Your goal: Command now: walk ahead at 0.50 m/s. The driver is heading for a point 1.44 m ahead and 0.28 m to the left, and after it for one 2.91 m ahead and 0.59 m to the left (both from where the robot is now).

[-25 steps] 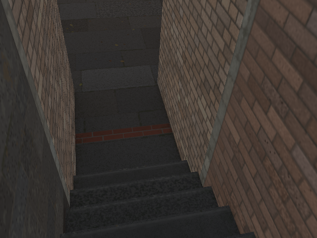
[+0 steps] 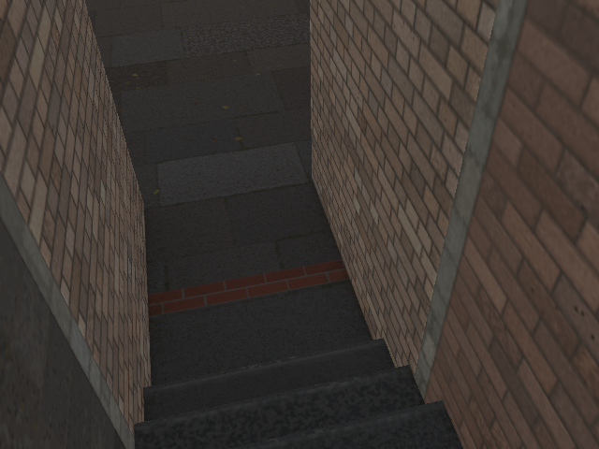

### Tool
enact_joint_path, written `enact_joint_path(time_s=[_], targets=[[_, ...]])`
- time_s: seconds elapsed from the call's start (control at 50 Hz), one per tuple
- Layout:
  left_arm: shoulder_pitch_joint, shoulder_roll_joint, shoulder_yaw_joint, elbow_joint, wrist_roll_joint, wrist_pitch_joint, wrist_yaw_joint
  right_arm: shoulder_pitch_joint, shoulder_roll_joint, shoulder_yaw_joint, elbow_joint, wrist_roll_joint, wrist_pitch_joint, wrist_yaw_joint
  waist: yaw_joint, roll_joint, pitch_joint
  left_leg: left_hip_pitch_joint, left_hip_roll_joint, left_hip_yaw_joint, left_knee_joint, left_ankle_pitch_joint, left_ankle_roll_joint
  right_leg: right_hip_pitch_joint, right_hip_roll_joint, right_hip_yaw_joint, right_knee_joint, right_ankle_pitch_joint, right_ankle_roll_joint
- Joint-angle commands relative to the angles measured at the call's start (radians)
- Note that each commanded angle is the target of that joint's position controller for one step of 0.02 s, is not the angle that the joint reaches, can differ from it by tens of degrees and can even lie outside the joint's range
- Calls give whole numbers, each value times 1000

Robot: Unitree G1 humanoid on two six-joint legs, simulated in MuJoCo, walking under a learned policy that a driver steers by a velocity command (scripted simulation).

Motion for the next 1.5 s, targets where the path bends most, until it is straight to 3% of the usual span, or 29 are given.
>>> enact_joint_path(time_s=[0.02,0.16,0.22,0.24,0.26,0.28,0.34,0.4,0.44,0.46,0.5,0.58,0.68,0.72,0.76,0.8,0.84,0.88,0.92,0.98,1.16,1.22,1.24,1.26,1.28,1.36,1.42,1.46,1.5], targets=[[-76,76,9,-83,-14,-22,9,-10,-67,-8,-40,-1,-7,16,-34,-89,101,215,-19,84,-235,359,5,-266,-177,250,-184,306,-73],[31,110,18,-74,51,-3,20,-151,-50,15,-104,16,-27,10,101,-100,216,324,-73,193,-494,162,14,-152,-157,226,122,406,-78],[52,95,14,-53,70,30,42,202,-139,-19,19,24,-35,8,9,-64,127,543,19,103,-866,7,80,9,-141,259,568,684,-126],[39,103,21,-42,48,37,34,360,-172,-37,72,6,-41,15,-69,7,73,743,66,88,-947,255,114,-62,-74,202,881,592,-113],[72,18,17,-66,9,29,22,501,-223,-38,114,-3,-46,28,-49,175,-68,1166,249,-38,-419,951,182,-516,73,119,1353,-414,-61],[126,68,20,-113,-9,27,35,499,-235,-38,97,20,-39,44,-16,133,-174,1354,319,-118,-296,785,201,-797,20,127,1404,-399,-65],[-179,151,33,-169,55,54,36,369,-182,-23,75,52,-44,16,-48,59,39,883,339,-308,-645,-333,325,-936,-81,137,1174,-123,-22],[-273,117,29,-174,22,71,18,176,-76,34,33,44,-82,-5,109,-88,227,291,177,-109,-679,-161,193,-604,-136,148,502,339,68],[-251,72,19,-125,81,73,-3,193,-145,15,39,53,-99,-3,90,17,143,199,114,-21,-655,63,166,-269,-118,36,263,529,91],[-136,53,18,-58,71,79,-9,235,-196,2,47,50,-97,0,96,125,41,254,132,-18,-576,191,143,-169,-86,7,393,606,72],[-327,116,38,-117,19,55,-17,317,-86,24,83,65,-96,-16,28,112,110,477,69,-43,-440,-173,133,-475,-139,107,130,854,45],[-442,78,16,-154,38,26,-32,288,-67,25,67,45,-78,-8,-28,16,139,351,32,-59,-329,-356,142,-244,-93,25,-97,990,61],[-391,76,4,-172,0,21,-26,374,-72,16,112,2,-36,-20,-110,-7,177,523,16,-29,15,53,158,-125,-77,-31,-459,771,60],[-129,156,34,-81,16,31,-17,396,-72,17,118,6,-31,-21,-8,-25,97,451,-2,-17,318,182,153,183,-127,-35,-619,797,27],[143,213,38,-28,36,41,-40,407,-36,7,70,60,-39,-21,55,-173,-184,-173,-169,68,1045,-1172,110,861,-459,262,-57,1457,-135],[120,284,81,-54,4,54,-30,306,-66,23,16,16,-47,-25,96,-210,-172,-467,-62,-5,904,-957,107,761,-578,509,-275,426,-300],[-29,149,43,-101,18,37,-8,111,-145,-9,-21,-38,-58,-8,36,68,82,-392,-24,-79,540,-573,48,296,-490,492,-422,-6,-213],[-119,122,19,-115,18,10,3,70,-67,6,-27,-39,-29,12,-51,49,238,-60,-13,-34,145,-308,-31,-223,-382,355,-483,138,-160],[-45,196,46,-97,8,-14,4,231,23,22,50,-26,8,18,-76,-111,95,160,-56,54,204,-113,-27,-265,-345,285,-399,512,-167],[-54,89,21,-59,-29,-42,8,104,-52,2,-28,-1,-7,27,-89,-113,122,129,-38,16,-148,313,0,-215,-244,193,-247,396,-62],[37,120,28,-82,36,11,29,-224,-49,15,-154,11,-20,35,101,-138,253,229,-23,62,-556,179,13,-48,-241,249,53,362,-86],[26,100,19,-76,53,42,47,90,-82,-7,-52,17,-24,29,16,-75,153,489,-6,102,-748,51,61,-5,-222,234,389,616,-117],[-53,140,34,-87,30,38,25,349,-95,-25,24,20,-9,21,-123,-33,-1,887,-57,213,-677,143,59,-179,-179,169,618,766,-107],[-21,136,45,-87,28,38,17,402,-156,-37,58,18,-19,27,-141,166,49,892,69,50,-926,283,160,-254,-35,118,1043,381,-78],[30,37,30,-120,-11,36,19,432,-178,-27,58,6,-31,40,-73,266,-77,1261,263,-60,-350,1061,189,-685,38,72,1397,-451,-33],[-139,136,52,-177,47,88,35,323,-144,-9,46,31,-43,36,-23,77,51,787,315,-284,-600,-215,313,-905,-72,145,1172,-87,13],[-253,72,44,-199,31,108,8,188,-57,46,14,35,-93,19,100,-39,198,271,178,-134,-627,-171,195,-651,-78,183,539,388,109],[-190,63,48,-122,54,100,-7,157,-179,15,12,26,-113,20,119,92,92,208,168,-144,-649,-112,218,-353,-107,84,427,660,117],[-267,122,70,-130,49,84,-23,217,-152,15,13,51,-125,11,87,58,117,367,115,-117,-531,-239,193,-462,-136,159,231,866,96]])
